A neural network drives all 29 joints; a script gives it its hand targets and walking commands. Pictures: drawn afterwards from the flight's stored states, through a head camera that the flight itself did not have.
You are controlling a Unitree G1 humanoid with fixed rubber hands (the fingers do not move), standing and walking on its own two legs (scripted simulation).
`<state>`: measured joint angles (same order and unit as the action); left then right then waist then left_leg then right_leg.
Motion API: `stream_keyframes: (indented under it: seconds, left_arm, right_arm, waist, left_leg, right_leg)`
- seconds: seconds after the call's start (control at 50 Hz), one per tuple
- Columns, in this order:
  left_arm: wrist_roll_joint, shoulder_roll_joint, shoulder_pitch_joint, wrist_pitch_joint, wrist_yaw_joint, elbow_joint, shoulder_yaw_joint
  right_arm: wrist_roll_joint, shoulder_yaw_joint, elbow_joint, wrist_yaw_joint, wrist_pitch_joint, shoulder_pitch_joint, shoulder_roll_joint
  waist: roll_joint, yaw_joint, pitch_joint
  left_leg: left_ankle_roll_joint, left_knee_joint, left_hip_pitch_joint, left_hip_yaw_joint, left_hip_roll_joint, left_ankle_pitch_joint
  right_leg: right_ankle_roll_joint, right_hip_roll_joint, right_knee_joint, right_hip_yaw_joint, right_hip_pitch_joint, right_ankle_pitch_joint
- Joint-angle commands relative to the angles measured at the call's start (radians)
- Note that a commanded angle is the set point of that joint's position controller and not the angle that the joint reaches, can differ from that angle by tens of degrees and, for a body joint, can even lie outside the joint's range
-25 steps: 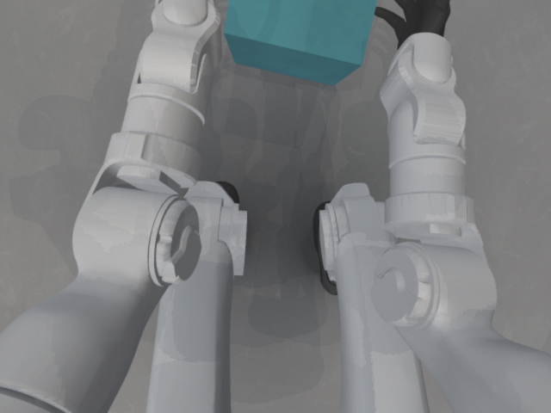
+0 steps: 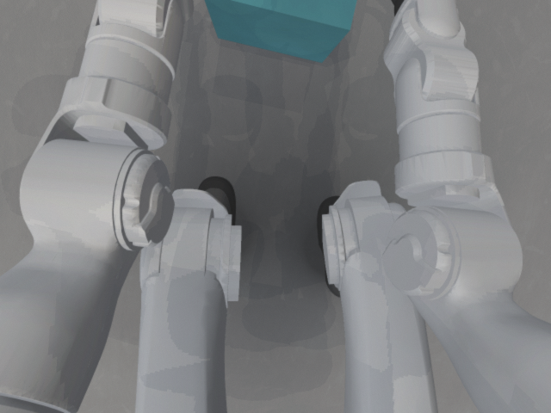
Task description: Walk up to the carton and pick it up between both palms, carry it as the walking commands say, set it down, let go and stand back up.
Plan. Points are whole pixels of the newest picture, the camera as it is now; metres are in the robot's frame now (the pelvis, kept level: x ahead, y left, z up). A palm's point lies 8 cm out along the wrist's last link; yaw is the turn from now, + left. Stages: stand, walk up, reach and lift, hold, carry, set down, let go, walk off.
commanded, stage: set down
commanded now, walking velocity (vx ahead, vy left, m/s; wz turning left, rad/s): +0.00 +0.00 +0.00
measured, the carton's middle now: out of the picture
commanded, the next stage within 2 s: none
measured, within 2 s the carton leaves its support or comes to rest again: rests again in 0.68 s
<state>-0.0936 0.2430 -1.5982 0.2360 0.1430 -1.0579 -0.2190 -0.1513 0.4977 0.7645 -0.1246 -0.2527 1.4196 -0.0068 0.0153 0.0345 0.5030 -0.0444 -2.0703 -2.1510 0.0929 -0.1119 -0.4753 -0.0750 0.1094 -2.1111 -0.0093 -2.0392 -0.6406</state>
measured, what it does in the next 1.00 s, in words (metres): stands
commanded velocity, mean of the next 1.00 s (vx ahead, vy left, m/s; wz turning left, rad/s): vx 0.00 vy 0.00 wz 0.00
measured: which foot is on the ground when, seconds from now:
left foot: down 0.00-1.00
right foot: down 0.00-1.00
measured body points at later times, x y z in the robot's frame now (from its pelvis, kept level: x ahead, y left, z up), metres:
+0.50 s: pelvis +0.02 -0.01 -0.02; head +0.40 +0.00 +0.20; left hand +0.59 +0.12 -0.22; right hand +0.55 -0.13 -0.22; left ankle +0.14 +0.12 -0.37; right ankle +0.11 -0.13 -0.37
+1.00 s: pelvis +0.02 +0.00 -0.03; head +0.40 +0.00 +0.20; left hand +0.58 +0.12 -0.24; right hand +0.54 -0.13 -0.24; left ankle +0.14 +0.12 -0.37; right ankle +0.11 -0.13 -0.37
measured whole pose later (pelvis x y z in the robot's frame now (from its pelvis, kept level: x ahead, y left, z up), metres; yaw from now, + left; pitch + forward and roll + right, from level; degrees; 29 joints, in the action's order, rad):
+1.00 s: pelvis +0.02 +0.00 -0.03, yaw -2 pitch +32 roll -2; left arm -0.08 0.29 -1.56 0.13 0.06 -1.16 -0.26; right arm -0.07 0.36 0.96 -0.05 -0.17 1.43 -0.09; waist 0.00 0.04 0.50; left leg -0.02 -2.20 -2.21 0.05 -0.06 -0.56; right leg -0.09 0.16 -2.24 -0.04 -2.11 -0.71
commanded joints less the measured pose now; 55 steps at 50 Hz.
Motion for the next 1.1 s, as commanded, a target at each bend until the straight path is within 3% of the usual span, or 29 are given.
stream_keyframes:
  seconds: [0.0, 0.04, 0.08, 0.12, 0.16, 0.18, 0.26, 0.32, 0.34, 0.38, 0.5, 0.56, 0.58, 0.6, 0.74, 1.02, 1.08]
  left_arm:
    - [0.144, -1.018, -0.525, -0.056, -0.248, 0.176, 0.299]
    - [0.169, -0.99, -0.581, -0.072, -0.235, 0.233, 0.355]
    - [0.164, -0.931, -0.597, -0.089, -0.219, 0.245, 0.362]
    - [0.144, -0.865, -0.582, -0.1, -0.218, 0.186, 0.328]
    - [0.128, -0.833, -0.552, -0.102, -0.232, 0.138, 0.271]
    - [0.125, -0.831, -0.541, -0.104, -0.24, 0.142, 0.257]
    - [0.112, -0.839, -0.486, -0.099, -0.267, 0.077, 0.211]
    - [0.125, -0.853, -0.47, -0.099, -0.28, 0.035, 0.201]
    - [0.12, -0.863, -0.443, -0.098, -0.28, 0.005, 0.191]
    - [0.109, -0.855, -0.42, -0.098, -0.281, -0.033, 0.186]
    - [0.082, -0.838, -0.4, -0.106, -0.289, -0.022, 0.188]
    - [0.075, -0.84, -0.382, -0.106, -0.289, -0.031, 0.179]
    - [0.074, -0.832, -0.381, -0.105, -0.287, -0.034, 0.173]
    - [0.078, -0.822, -0.384, -0.107, -0.287, -0.03, 0.171]
    - [0.053, -0.806, -0.374, -0.1, -0.287, -0.049, 0.158]
    - [0.056, -0.763, -0.368, -0.108, -0.291, -0.071, 0.153]
    - [0.058, -0.751, -0.356, -0.11, -0.291, -0.083, 0.144]
  right_arm:
    - [0.149, -0.524, -0.191, 0.248, 0.05, 0.746, 0.762]
    - [0.211, -0.553, -0.21, 0.245, 0.068, 0.767, 0.779]
    - [0.222, -0.54, -0.096, 0.254, 0.061, 0.703, 0.776]
    - [0.197, -0.506, 0.058, 0.276, 0.038, 0.625, 0.779]
    - [0.139, -0.461, 0.152, 0.29, 0.022, 0.549, 0.779]
    - [0.12, -0.447, 0.155, 0.292, 0.02, 0.53, 0.788]
    - [0.119, -0.467, 0.072, 0.28, 0.045, 0.574, 0.774]
    - [0.156, -0.507, -0.059, 0.26, 0.078, 0.677, 0.745]
    - [0.178, -0.527, -0.106, 0.254, 0.091, 0.723, 0.742]
    - [0.189, -0.526, -0.082, 0.245, 0.097, 0.708, 0.73]
    - [0.168, -0.479, 0.034, 0.247, 0.092, 0.621, 0.716]
    - [0.165, -0.48, 0.02, 0.249, 0.1, 0.629, 0.711]
    - [0.168, -0.481, 0.016, 0.247, 0.102, 0.634, 0.699]
    - [0.162, -0.48, 0.023, 0.245, 0.102, 0.626, 0.689]
    - [0.149, -0.449, 0.061, 0.254, 0.105, 0.614, 0.655]
    - [0.127, -0.409, 0.105, 0.266, 0.114, 0.582, 0.603]
    - [0.13, -0.418, 0.108, 0.266, 0.115, 0.573, 0.596]
  waist:
    - [0.044, 0.062, -1.697]
    - [0.097, 0.038, -1.767]
    - [0.123, 0.015, -1.599]
    - [0.098, 0.0, -1.337]
    - [0.033, 0.007, -1.196]
    - [0.009, 0.011, -1.192]
    - [-0.019, -0.028, -1.196]
    - [-0.042, -0.027, -1.228]
    - [-0.045, -0.044, -1.244]
    - [-0.029, -0.056, -1.219]
    - [0.007, -0.043, -1.129]
    - [-0.012, -0.041, -1.115]
    - [-0.009, -0.054, -1.118]
    - [-0.028, -0.043, -1.109]
    - [0.008, -0.044, -1.023]
    - [0.018, -0.01, -0.893]
    - [0.0, -0.02, -0.868]
  left_leg:
    - [0.044, 0.047, 0.844, -0.137, -0.05, 0.348]
    - [0.047, 0.018, 0.939, -0.125, -0.047, 0.463]
    - [0.056, 0.014, 0.936, -0.107, -0.044, 0.477]
    - [0.065, 0.023, 0.839, -0.111, -0.035, 0.384]
    - [0.067, 0.028, 0.72, -0.118, -0.037, 0.302]
    - [0.065, 0.023, 0.686, -0.124, -0.037, 0.294]
    - [0.064, 0.005, 0.575, -0.14, -0.041, 0.273]
    - [0.071, -0.017, 0.547, -0.138, -0.042, 0.292]
    - [0.075, -0.024, 0.552, -0.137, -0.043, 0.31]
    - [0.074, -0.032, 0.542, -0.138, -0.041, 0.323]
    - [0.075, -0.028, 0.519, -0.13, -0.035, 0.326]
    - [0.079, -0.03, 0.514, -0.124, -0.035, 0.321]
    - [0.078, -0.033, 0.517, -0.123, -0.035, 0.321]
    - [0.078, -0.037, 0.506, -0.122, -0.036, 0.313]
    - [0.076, -0.028, 0.493, -0.115, -0.035, 0.27]
    - [0.078, -0.04, 0.495, -0.098, -0.035, 0.253]
    - [0.08, -0.041, 0.481, -0.091, -0.035, 0.255]
  right_leg:
    - [0.025, 0.049, 0.159, 0.11, 0.426, 0.372]
    - [0.034, 0.049, 0.131, 0.107, 0.407, 0.455]
    - [0.037, 0.05, 0.113, 0.095, 0.265, 0.412]
    - [0.036, 0.048, 0.113, 0.08, 0.153, 0.316]
    - [0.032, 0.046, 0.118, 0.075, 0.156, 0.269]
    - [0.032, 0.045, 0.118, 0.072, 0.184, 0.279]
    - [0.026, 0.044, 0.116, 0.068, 0.266, 0.329]
    - [0.022, 0.044, 0.111, 0.07, 0.294, 0.381]
    - [0.018, 0.045, 0.106, 0.069, 0.299, 0.399]
    - [0.017, 0.048, 0.104, 0.063, 0.296, 0.417]
    - [0.025, 0.053, 0.094, 0.055, 0.235, 0.409]
    - [0.022, 0.055, 0.088, 0.062, 0.214, 0.395]
    - [0.021, 0.054, 0.084, 0.055, 0.216, 0.392]
    - [0.021, 0.053, 0.082, 0.058, 0.218, 0.385]
    - [0.029, 0.056, 0.075, 0.057, 0.147, 0.326]
    - [0.04, 0.049, 0.063, 0.055, 0.076, 0.275]
    - [0.039, 0.047, 0.063, 0.054, 0.076, 0.278]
